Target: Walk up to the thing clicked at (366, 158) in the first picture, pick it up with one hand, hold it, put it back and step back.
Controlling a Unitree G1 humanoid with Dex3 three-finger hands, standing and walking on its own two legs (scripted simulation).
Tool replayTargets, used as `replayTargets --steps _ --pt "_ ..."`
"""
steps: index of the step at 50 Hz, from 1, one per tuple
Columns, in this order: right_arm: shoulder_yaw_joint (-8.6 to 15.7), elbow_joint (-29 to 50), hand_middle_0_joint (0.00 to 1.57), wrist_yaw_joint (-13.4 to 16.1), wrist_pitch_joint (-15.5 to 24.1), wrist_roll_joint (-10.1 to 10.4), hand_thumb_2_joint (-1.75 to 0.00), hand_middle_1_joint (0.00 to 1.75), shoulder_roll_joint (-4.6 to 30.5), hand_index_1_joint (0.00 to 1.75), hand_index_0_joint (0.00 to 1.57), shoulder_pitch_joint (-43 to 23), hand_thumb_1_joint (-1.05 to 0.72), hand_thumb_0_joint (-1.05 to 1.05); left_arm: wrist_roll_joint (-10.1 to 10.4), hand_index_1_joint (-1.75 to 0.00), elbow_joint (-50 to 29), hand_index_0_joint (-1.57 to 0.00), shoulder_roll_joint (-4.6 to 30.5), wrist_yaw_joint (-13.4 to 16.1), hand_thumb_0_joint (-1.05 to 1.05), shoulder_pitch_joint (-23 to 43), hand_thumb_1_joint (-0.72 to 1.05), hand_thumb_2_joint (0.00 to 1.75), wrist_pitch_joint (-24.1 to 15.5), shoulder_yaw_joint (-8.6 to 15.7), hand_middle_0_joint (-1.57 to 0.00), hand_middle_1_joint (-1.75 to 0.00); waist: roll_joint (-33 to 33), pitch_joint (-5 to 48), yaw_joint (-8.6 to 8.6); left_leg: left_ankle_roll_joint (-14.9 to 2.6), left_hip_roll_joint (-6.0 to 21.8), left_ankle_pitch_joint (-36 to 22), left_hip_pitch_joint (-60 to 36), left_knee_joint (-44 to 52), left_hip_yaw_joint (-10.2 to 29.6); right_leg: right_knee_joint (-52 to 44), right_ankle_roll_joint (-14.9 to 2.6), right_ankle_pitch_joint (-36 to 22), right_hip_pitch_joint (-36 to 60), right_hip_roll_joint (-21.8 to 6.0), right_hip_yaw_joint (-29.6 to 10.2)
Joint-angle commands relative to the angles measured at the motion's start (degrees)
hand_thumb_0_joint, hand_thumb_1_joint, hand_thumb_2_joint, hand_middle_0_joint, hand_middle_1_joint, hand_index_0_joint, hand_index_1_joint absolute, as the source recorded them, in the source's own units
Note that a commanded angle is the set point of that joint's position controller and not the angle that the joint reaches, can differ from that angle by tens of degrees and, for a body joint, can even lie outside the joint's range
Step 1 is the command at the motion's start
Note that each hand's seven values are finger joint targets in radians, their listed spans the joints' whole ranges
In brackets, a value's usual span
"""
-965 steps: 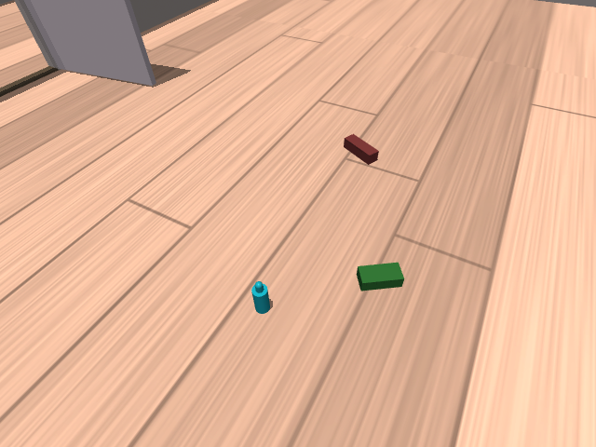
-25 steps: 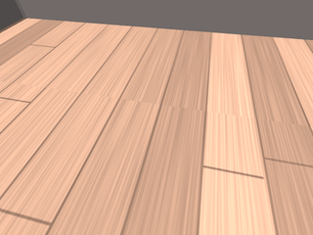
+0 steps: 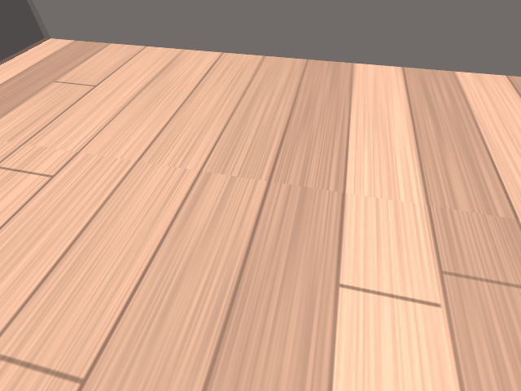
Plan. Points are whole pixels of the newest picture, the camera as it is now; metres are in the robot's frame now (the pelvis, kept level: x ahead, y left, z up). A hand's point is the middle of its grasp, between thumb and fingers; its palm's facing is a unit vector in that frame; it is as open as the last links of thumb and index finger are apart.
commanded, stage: walk up
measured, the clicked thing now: out of the picture -0.09 +0.70 -0.75
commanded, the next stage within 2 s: none
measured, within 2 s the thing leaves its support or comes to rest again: neither
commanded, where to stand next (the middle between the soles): +1.12 -0.01 m, yaw +0 degrees
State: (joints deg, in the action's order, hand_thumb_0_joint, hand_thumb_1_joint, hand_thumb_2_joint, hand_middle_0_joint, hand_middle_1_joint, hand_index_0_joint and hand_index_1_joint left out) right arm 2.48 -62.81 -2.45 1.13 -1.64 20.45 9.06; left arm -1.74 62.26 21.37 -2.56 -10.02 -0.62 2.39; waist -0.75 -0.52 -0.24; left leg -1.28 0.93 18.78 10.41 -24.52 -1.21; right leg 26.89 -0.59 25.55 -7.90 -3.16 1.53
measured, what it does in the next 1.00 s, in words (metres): walks ahead: left foot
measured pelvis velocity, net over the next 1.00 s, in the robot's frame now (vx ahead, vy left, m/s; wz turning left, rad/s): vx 0.43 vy -0.06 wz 0.00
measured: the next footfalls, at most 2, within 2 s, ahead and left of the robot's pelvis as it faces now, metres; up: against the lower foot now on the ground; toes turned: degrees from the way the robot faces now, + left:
left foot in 0.60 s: +0.38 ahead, +0.07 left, +0.00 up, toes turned +6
right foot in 1.06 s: +0.63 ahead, -0.21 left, +0.00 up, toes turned -4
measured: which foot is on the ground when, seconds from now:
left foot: down 0.00-0.20, up 0.22-0.58, down 0.60-1.00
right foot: down 0.00-0.64, up 0.66-1.00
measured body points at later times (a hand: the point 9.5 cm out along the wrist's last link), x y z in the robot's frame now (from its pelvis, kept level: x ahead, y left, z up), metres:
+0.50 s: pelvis +0.15 -0.06 -0.01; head +0.17 -0.08 +0.44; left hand +0.13 +0.27 -0.11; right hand +0.26 -0.37 -0.14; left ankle +0.29 +0.09 -0.71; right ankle +0.04 -0.15 -0.75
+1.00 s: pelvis +0.43 -0.06 -0.02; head +0.44 -0.07 +0.43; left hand +0.53 +0.26 -0.11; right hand +0.48 -0.39 -0.13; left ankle +0.34 +0.06 -0.75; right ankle +0.58 -0.21 -0.72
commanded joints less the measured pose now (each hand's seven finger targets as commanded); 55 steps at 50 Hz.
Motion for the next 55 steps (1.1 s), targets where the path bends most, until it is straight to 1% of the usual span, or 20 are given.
replayTargets --steps 1,5,8,9,10,11,14,18,26,30,31,32,33,36,38,47,52,53,54,55 --pt "6.7 5.8 0.2 0.1 1.9 -0.8 -0.9 0.3 20.2 0.3 0.2 0.0 -0.9 0.0 -0.5 -0.3 -8.2 -0.2 12.5 -0.8 0.0 7.5 0.9 0.9 -1.6 4.1 -0.2 -0.3 9.9 -8.2 2.64 -12.54 19.1 19.7 -4.6 16.0 23.7 12.9 -1.03 1.6 -23.3 -0.5 0.0" --pt "7.4 8.2 0.2 -0.4 2.2 -0.9 -0.9 0.3 20.0 0.3 0.2 -0.2 -0.9 0.0 -0.1 -0.3 -8.4 -0.2 13.6 -2.0 0.0 3.9 0.9 0.9 -2.2 4.7 -0.2 -0.3 10.9 -1.1 1.75 -11.3 16.6 21.2 -5.7 16.3 19.1 9.8 -0.75 4.6 -16.6 -1.3 -0.8" --pt "6.5 12.0 0.2 -0.8 0.9 -0.7 -0.9 0.3 16.8 0.3 0.2 -12.9 -0.9 0.0 0.2 -0.3 -2.7 -0.2 14.4 -1.1 0.0 -14.8 0.9 0.9 -2.9 6.3 -0.2 -0.3 6.4 2.5 -10.15 -5.44 7.6 17.8 13.6 0.1 4.0 -2.9 -1.54 -10.3 14.0 1.3 4.4" --pt "5.1 13.2 0.2 -0.6 0.8 -0.8 -0.9 0.3 11.9 0.3 0.2 -13.3 -0.9 0.0 -0.4 -0.3 0.3 -0.2 18.0 0.0 0.0 -23.7 0.9 0.9 -3.1 7.7 -0.2 -0.3 -8.8 4.1 -14.35 -2.72 0.6 19.7 25.4 -18.2 -3.2 -8.8 -1.34 -3.5 24.1 -2.2 -2.1" --pt "3.9 14.8 0.2 -0.6 0.6 -0.3 -0.9 0.3 8.7 0.3 0.2 -12.9 -0.9 0.0 -1.4 -0.3 -1.3 -0.2 23.2 0.7 0.0 -23.9 0.9 0.9 -3.3 9.0 -0.2 -0.3 -18.4 -0.9 -14.36 0.17 -6.8 18.2 39.2 -34.4 1.7 -20.1 -3.52 19.4 21.3 -15.7 -28.8" --pt "4.6 14.1 0.2 -0.1 0.5 0.1 -0.9 0.3 12.3 0.3 0.2 -10.0 -0.9 0.0 -1.4 -0.3 -5.7 -0.2 23.9 1.0 0.0 -11.9 0.9 0.9 -3.4 8.3 -0.2 -0.3 -8.0 -5.7 -8.59 0.59 -3.1 10.0 36.9 -36.8 10.4 -25.1 -6.5 25.5 11.6 -22.0 -36.6" --pt "5.1 9.1 0.2 -0.9 1.1 1.0 -0.9 0.3 15.6 0.3 0.2 -1.9 -0.9 0.0 0.0 -0.3 -9.7 -0.2 18.3 1.2 0.0 -1.9 0.9 0.9 -5.1 6.1 -0.2 -0.3 -2.5 -10.2 -0.95 0.2 1.4 -1.8 31.0 -36.8 12.2 -24.5 -3.83 11.2 6.5 -14.0 -20.5" --pt "4.1 8.7 0.2 -2.1 0.8 1.1 -0.9 0.3 13.9 0.3 0.2 1.5 -0.9 0.0 1.1 -0.3 -9.9 -0.2 14.7 1.4 0.0 -4.0 0.9 0.9 -5.9 5.0 -0.2 -0.3 -5.0 -8.8 -0.24 1.28 0.7 -11.9 24.2 -29.9 8.2 -21.4 -1.93 -12.9 5.1 -8.3 -3.6" --pt "3.7 15.7 0.2 -2.7 1.0 -0.1 -0.9 0.3 12.1 0.3 0.2 -10.2 -0.9 0.0 0.8 -0.3 -11.5 -0.2 17.2 1.5 0.0 -8.4 0.9 0.9 -4.9 5.6 -0.2 -0.3 -6.9 -7.4 -4.18 -0.28 1.7 -11.7 18.3 -8.0 -1.5 -16.4 -5.54 -31.9 10.6 -10.9 0.9" --pt "5.8 12.5 0.2 -1.5 1.8 -1.6 -0.9 0.3 14.8 0.3 0.2 7.1 -0.9 0.0 2.0 -0.3 -13.2 -0.2 16.1 2.2 0.0 -9.0 0.9 0.9 -4.2 4.5 -0.2 -0.3 2.4 4.2 4.0 -6.09 -1.5 -10.8 -6.9 -2.1 -3.3 12.8 -5.22 -46.0 6.5 -7.8 5.9" --pt "7.7 11.3 0.2 -0.9 2.1 -2.3 -0.9 0.3 18.4 0.3 0.2 16.1 -0.9 0.0 2.6 -0.3 -13.4 -0.2 13.1 2.2 0.0 -13.0 0.9 0.9 -3.8 3.5 -0.2 -0.3 9.8 12.7 7.0 -9.91 4.7 -3.4 -23.9 -1.9 7.9 28.9 -2.64 -34.0 -6.0 -3.0 6.9" --pt "9.2 13.0 0.2 0.0 2.3 -1.7 -0.9 0.3 22.7 0.3 0.2 18.7 -0.9 0.0 3.2 -0.3 -14.2 -0.2 9.9 1.8 0.0 -14.7 0.9 0.9 -3.9 3.1 -0.2 -0.3 18.3 17.2 7.44 -15.8 20.7 -1.0 -35.9 1.0 37.5 41.0 -0.03 2.1 -24.3 9.4 1.5" --pt "9.2 13.3 0.2 0.3 2.5 0.9 -0.9 0.3 23.1 0.3 0.2 16.2 -0.9 0.0 3.2 -0.3 -14.0 -0.2 16.6 2.8 0.0 -12.3 0.9 0.9 -3.6 4.1 -0.2 -0.3 12.9 17.5 7.09 -20.82 24.2 -2.0 -34.6 5.7 46.0 48.3 -2.75 6.4 -27.1 6.5 -7.7" --pt "5.9 15.5 0.2 1.5 2.9 2.0 -0.9 0.3 16.7 0.3 0.2 7.3 -0.9 0.0 3.3 -0.3 -14.0 -0.2 13.7 1.8 0.0 -9.2 0.9 0.9 -4.5 2.5 -0.2 -0.3 3.5 4.3 3.0 -10.91 16.7 -24.5 -13.9 6.1 16.7 43.2 -2.97 -4.6 -22.7 1.1 -11.7" --pt "5.1 15.6 0.2 1.4 3.7 2.1 -0.9 0.3 14.8 0.3 0.2 6.5 -0.9 0.0 3.3 -0.3 -13.5 -0.2 12.1 1.1 0.0 -11.2 0.9 0.9 -3.6 2.7 -0.2 -0.3 4.6 -0.8 0.62 -10.1 13.6 -28.8 -5.1 8.2 9.2 39.9 -1.71 -7.5 -19.1 0.5 -9.0" --pt "5.2 19.2 0.2 -0.1 5.3 1.0 -0.9 0.3 16.1 0.3 0.2 3.1 -0.9 0.0 1.2 -0.3 -16.6 -0.2 11.5 -2.1 0.0 -3.9 0.9 0.9 -3.8 3.7 -0.2 -0.3 10.3 -5.8 0.82 -9.85 10.7 -13.3 2.4 9.8 0.3 8.8 0.2 -22.0 -12.5 -2.8 -0.5" --pt "4.5 20.1 0.2 0.0 4.4 1.0 -0.9 0.3 14.3 0.3 0.2 5.0 -0.9 0.0 0.9 -0.3 -12.1 -0.2 15.8 -0.9 0.0 -15.3 0.9 0.9 -4.6 6.5 -0.2 -0.3 -2.0 3.6 -6.17 -6.33 7.1 -14.8 8.7 -15.2 -1.5 5.8 -2.81 -15.8 10.1 0.5 1.4" --pt "3.5 19.7 0.2 -0.1 4.3 1.2 -0.9 0.3 11.3 0.3 0.2 10.5 -0.9 0.0 0.6 -0.3 -11.8 -0.2 18.9 -0.1 0.0 -20.1 0.9 0.9 -5.0 7.9 -0.2 -0.3 -12.5 7.9 -7.69 -4.16 1.5 -9.1 13.2 -31.9 -4.7 -0.7 -4.48 -3.7 16.2 -4.8 -8.2" --pt "2.6 20.1 0.2 -0.1 3.8 1.4 -0.9 0.3 9.8 0.3 0.2 13.3 -0.9 0.0 0.8 -0.3 -13.5 -0.2 23.0 0.5 0.0 -19.7 0.9 0.9 -5.5 8.2 -0.2 -0.3 -18.2 5.8 -5.71 -1.74 -3.9 10.4 22.5 -41.5 -2.0 -9.3 -8.69 0.3 16.1 -18.6 -33.0" --pt "4.0 19.2 0.2 0.4 3.3 1.3 -0.9 0.3 15.5 0.3 0.2 11.6 -0.9 0.0 1.6 -0.3 -14.5 -0.2 23.5 0.5 0.0 -15.7 0.9 0.9 -5.2 7.9 -0.2 -0.3 -12.7 4.0 -5.33 -1.19 -1.5 11.5 25.6 -47.7 1.9 -13.0 -14.3 2.9 14.5 -22.5 -41.9"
